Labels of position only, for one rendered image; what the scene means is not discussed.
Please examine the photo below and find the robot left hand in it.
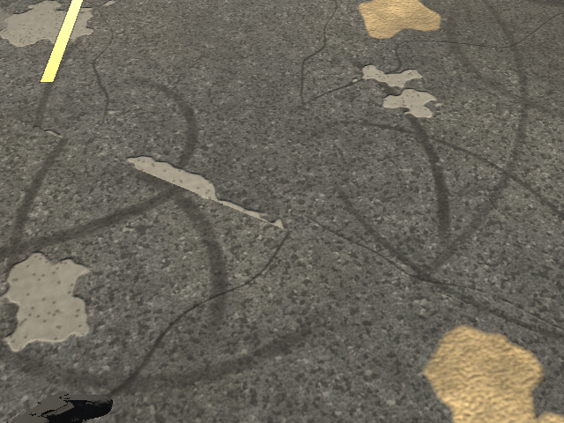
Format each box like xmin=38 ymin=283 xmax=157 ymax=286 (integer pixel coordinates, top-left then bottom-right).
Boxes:
xmin=7 ymin=391 xmax=113 ymax=423

